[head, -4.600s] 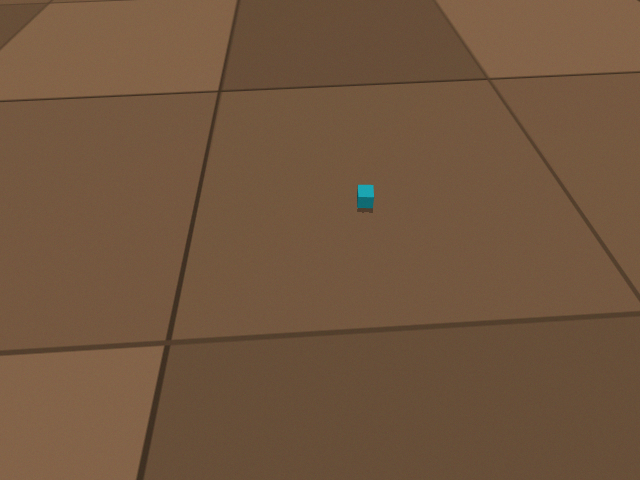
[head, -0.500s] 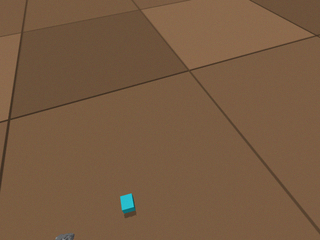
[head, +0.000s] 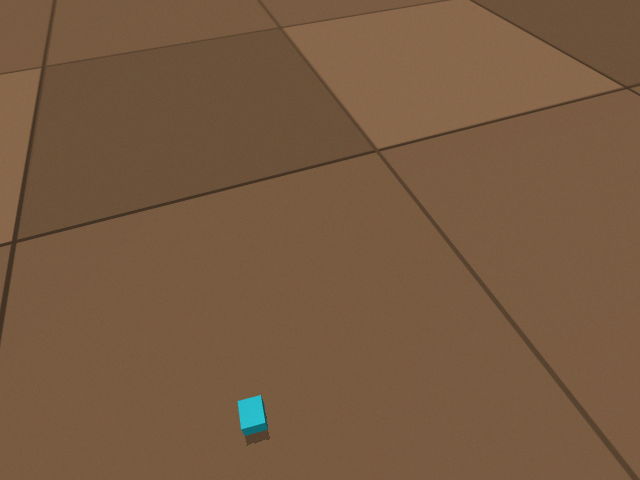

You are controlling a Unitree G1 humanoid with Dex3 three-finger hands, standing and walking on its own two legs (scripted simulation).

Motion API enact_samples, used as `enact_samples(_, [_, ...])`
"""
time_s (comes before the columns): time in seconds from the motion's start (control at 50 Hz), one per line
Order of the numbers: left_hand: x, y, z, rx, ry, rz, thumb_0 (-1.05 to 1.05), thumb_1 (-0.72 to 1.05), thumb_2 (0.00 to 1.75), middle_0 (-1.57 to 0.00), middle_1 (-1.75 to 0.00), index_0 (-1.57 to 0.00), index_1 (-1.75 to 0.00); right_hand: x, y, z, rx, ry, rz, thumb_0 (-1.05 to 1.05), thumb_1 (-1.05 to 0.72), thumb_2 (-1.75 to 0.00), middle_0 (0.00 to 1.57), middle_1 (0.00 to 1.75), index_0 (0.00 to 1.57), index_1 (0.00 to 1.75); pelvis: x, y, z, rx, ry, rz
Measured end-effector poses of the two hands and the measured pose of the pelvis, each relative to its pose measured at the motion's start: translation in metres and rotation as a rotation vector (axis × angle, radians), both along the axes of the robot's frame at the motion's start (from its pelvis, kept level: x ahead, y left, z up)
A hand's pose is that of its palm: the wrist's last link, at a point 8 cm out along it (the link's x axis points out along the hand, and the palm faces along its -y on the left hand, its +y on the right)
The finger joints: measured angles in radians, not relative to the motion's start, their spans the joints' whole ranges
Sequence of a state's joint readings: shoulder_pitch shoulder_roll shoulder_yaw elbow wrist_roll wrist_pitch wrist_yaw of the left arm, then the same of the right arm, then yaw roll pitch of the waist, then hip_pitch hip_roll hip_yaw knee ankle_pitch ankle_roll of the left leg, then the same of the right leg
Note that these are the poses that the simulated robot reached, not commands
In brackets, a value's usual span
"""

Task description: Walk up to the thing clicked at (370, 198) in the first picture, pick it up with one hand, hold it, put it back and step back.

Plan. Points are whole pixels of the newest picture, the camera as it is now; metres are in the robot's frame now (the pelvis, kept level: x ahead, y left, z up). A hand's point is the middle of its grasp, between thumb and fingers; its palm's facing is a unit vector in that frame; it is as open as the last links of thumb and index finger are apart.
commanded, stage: walk up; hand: left
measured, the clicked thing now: (252, 415) +0.43 +0.24 -0.75
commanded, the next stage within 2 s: stand in 0.30 s
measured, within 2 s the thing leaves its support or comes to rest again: neither
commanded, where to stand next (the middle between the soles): +0.05 +0.00 m, yaw +1 degrees
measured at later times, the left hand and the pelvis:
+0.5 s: hand out of the picture +0.08 +0.26 -0.16, palm faces -0.01 -0.94 -0.34, open 7.3 cm; pelvis +0.01 +0.00 +0.00, yaw +1 degrees
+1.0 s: hand out of the picture +0.09 +0.25 -0.16, palm faces -0.01 -0.94 -0.34, open 7.3 cm; pelvis +0.02 +0.00 +0.00, yaw +1 degrees
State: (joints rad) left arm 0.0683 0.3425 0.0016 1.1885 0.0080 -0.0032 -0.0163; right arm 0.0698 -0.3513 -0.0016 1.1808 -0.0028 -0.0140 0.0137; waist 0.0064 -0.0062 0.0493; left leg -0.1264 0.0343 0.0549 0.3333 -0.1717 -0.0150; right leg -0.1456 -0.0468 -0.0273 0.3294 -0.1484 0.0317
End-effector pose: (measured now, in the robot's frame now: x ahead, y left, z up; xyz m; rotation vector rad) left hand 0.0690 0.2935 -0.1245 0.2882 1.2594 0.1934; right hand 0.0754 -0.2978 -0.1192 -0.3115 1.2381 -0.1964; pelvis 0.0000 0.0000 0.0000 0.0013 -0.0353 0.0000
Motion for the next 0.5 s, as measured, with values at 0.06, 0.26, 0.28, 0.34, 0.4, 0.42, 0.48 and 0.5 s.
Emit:
enact_samples(0.06, [-0.003, 0.002, 0.0, 0.003, 0.009, 0.005, 0.0, 0.91, 0.9, -0.2, -0.3, -0.2, -0.3, 0.003, 0.004, -0.001, 0.006, -0.002, 0.002, 0.01, -0.91, -0.9, 0.2, 0.3, 0.21, 0.3, 0.001, 0.001, 0.0, 0.0, 0.002, 0.001])
enact_samples(0.26, [-0.001, 0.006, 0.002, 0.011, 0.004, 0.014, 0.0, 0.91, 0.9, -0.2, -0.3, -0.2, -0.3, 0.013, 0.01, -0.002, 0.017, -0.018, 0.006, 0.01, -0.91, -0.9, 0.2, 0.3, 0.21, 0.3, 0.006, 0.004, 0.001, 0.002, 0.001, 0.006])
enact_samples(0.28, [0.0, 0.007, 0.003, 0.012, 0.001, 0.013, 0.0, 0.91, 0.9, -0.2, -0.3, -0.2, -0.3, 0.014, 0.01, -0.002, 0.017, -0.02, 0.006, 0.01, -0.91, -0.9, 0.2, 0.3, 0.21, 0.3, 0.006, 0.005, 0.001, 0.002, 0.0, 0.006])
enact_samples(0.34, [0.002, 0.006, 0.003, 0.014, -0.005, 0.006, 0.0, 0.91, 0.9, -0.2, -0.3, -0.2, -0.3, 0.016, 0.01, -0.001, 0.014, -0.025, 0.008, 0.01, -0.91, -0.9, 0.2, 0.3, 0.21, 0.3, 0.007, 0.005, 0.001, 0.002, 0.0, 0.006])
enact_samples(0.4, [0.005, 0.006, 0.004, 0.016, -0.011, 0.001, 0.0, 0.91, 0.9, -0.2, -0.3, -0.2, -0.3, 0.018, 0.009, 0.0, 0.01, -0.032, 0.012, 0.01, -0.91, -0.9, 0.2, 0.3, 0.21, 0.3, 0.008, 0.004, 0.001, 0.002, -0.001, 0.007])
enact_samples(0.42, [0.006, 0.006, 0.004, 0.016, -0.013, 0.0, 0.0, 0.91, 0.9, -0.2, -0.3, -0.2, -0.3, 0.018, 0.009, 0.001, 0.009, -0.033, 0.013, 0.01, -0.91, -0.9, 0.2, 0.3, 0.21, 0.3, 0.008, 0.004, 0.001, 0.002, -0.001, 0.007])
enact_samples(0.48, [0.007, 0.006, 0.004, 0.017, -0.017, -0.002, 0.0, 0.91, 0.9, -0.2, -0.3, -0.2, -0.3, 0.018, 0.008, 0.001, 0.007, -0.034, 0.013, 0.01, -0.91, -0.9, 0.2, 0.3, 0.21, 0.3, 0.009, 0.004, 0.001, 0.003, 0.0, 0.009])
enact_samples(0.5, [0.008, 0.006, 0.004, 0.017, -0.017, -0.003, 0.0, 0.91, 0.9, -0.2, -0.3, -0.2, -0.3, 0.018, 0.007, 0.001, 0.006, -0.033, 0.014, 0.01, -0.91, -0.9, 0.2, 0.3, 0.21, 0.3, 0.009, 0.003, 0.001, 0.003, 0.0, 0.009])
